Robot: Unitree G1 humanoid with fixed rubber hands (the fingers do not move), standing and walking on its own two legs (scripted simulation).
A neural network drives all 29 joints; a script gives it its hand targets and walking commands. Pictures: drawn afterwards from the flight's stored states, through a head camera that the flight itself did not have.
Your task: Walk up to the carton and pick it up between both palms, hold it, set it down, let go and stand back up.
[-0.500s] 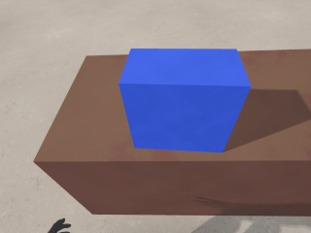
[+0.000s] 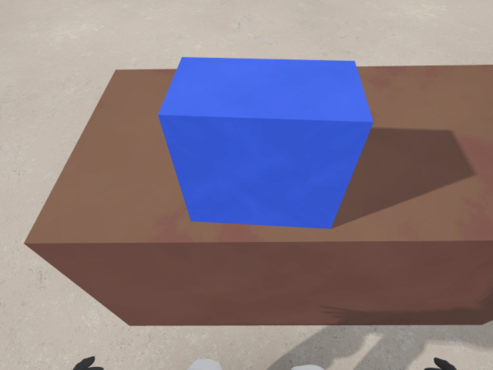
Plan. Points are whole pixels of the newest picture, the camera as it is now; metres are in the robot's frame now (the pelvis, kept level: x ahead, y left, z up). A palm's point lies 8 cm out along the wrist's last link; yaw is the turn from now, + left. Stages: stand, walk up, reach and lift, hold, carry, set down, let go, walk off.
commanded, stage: walk up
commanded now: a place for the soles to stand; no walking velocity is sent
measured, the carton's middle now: (263, 150) +0.48 +0.01 +0.07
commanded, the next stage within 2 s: none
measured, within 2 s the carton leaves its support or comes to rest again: neither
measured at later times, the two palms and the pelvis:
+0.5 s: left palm out of the picture +0.06 +0.29 -0.12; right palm out of the picture +0.05 -0.34 -0.09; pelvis +0.00 -0.02 +0.01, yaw +0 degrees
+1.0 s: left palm out of the picture +0.08 +0.28 -0.13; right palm out of the picture +0.06 -0.34 -0.09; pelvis +0.02 -0.02 +0.00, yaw +0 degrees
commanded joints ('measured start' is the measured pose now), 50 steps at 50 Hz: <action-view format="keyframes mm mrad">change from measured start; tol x32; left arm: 1 26 296 75 -107 20 -8 -6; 50 12 176 43 -102 -11 3 5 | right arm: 1 -62 -229 -42 -110 -3 19 -47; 50 89 -306 -61 -108 -2 -44 -54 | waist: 1 36 -116 11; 50 -14 199 -98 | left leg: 1 -252 -56 94 358 -293 91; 14 47 -49 234 -176 -10 88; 17 463 227 -256 -216 267 209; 27 -31 139 -32 -14 212 179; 30 -302 -56 107 362 -309 93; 38 -75 -16 169 167 -282 96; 42 237 -13 148 -200 58 93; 45 309 341 -452 -232 340 294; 50 170 253 -253 -141 452 264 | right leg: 1 23 -270 456 -530 -43 -162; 14 184 -134 139 -177 559 -154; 19 -271 -38 5 279 -214 1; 27 187 -37 -120 -204 177 -30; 32 -7 -313 478 -544 -244 -161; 42 -6 -135 71 -94 409 -115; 45 -231 -18 -15 183 -190 -1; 50 -106 -85 -74 67 -93 -20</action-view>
